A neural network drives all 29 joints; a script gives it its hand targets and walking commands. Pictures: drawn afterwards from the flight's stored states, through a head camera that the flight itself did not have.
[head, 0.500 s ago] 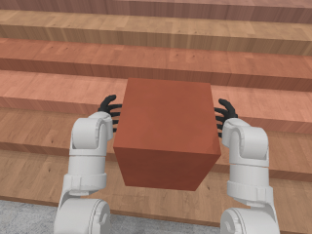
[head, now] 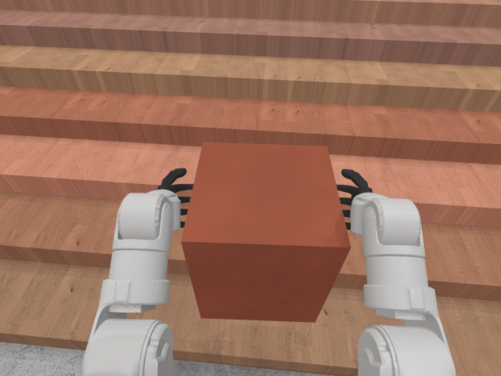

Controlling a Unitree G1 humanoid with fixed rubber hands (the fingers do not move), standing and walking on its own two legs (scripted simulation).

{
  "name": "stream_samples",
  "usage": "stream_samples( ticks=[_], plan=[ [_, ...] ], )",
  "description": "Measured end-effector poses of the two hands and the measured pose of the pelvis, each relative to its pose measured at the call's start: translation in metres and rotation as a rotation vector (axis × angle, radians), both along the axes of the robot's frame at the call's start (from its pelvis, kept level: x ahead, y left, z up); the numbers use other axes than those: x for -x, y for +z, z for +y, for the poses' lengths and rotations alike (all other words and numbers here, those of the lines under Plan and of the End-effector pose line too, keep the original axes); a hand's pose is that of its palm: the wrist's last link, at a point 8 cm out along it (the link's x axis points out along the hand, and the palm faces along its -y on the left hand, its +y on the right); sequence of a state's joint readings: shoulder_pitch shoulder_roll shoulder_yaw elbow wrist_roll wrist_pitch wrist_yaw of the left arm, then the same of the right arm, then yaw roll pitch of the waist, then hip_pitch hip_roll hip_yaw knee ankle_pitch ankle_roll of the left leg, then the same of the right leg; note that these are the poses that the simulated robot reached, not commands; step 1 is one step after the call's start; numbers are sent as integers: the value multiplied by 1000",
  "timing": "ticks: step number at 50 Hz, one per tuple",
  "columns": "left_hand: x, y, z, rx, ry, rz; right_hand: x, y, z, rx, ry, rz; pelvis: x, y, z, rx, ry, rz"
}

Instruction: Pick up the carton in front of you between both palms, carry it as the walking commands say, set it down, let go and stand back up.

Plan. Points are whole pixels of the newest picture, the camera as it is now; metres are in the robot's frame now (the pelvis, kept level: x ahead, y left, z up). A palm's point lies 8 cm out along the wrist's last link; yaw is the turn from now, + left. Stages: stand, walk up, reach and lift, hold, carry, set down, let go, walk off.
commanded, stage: carry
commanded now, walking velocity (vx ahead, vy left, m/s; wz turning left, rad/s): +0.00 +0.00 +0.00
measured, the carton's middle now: (261, 235) +0.35 +0.00 +0.05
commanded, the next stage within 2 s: none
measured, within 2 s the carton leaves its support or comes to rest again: neither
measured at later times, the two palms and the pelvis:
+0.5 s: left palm (163, 222) +0.31 +0.15 +0.13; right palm (368, 226) +0.31 -0.15 +0.13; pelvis -0.03 +0.00 +0.00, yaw +0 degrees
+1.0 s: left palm (157, 229) +0.30 +0.15 +0.13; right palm (366, 233) +0.30 -0.15 +0.13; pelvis -0.05 +0.01 +0.00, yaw +0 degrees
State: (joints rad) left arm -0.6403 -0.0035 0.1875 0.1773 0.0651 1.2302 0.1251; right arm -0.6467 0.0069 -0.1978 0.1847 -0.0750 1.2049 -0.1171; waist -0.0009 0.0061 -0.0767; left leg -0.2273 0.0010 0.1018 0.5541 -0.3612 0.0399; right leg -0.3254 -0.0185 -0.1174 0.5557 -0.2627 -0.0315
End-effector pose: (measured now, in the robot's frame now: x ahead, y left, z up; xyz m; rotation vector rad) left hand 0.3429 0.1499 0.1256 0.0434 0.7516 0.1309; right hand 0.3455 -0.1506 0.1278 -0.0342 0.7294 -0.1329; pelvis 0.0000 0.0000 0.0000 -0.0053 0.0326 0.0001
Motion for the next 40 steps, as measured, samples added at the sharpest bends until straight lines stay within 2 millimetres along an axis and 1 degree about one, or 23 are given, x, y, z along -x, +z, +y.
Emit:
stream_samples(
  ticks=[8,17,28,40],
  plan=[
    [14,5,-2,-3,-6,6,15,5,-2,4,1,7,12,2,-1,-2,-1,-7],
    [26,5,-3,-6,-10,14,27,5,-3,7,2,14,24,2,-1,-3,-2,-9],
    [35,3,-1,-5,-11,16,37,3,-1,7,0,17,35,2,0,-4,-3,-8],
    [41,2,1,-2,-11,13,43,3,1,6,-3,14,42,1,3,-3,-3,-8]
  ],
)
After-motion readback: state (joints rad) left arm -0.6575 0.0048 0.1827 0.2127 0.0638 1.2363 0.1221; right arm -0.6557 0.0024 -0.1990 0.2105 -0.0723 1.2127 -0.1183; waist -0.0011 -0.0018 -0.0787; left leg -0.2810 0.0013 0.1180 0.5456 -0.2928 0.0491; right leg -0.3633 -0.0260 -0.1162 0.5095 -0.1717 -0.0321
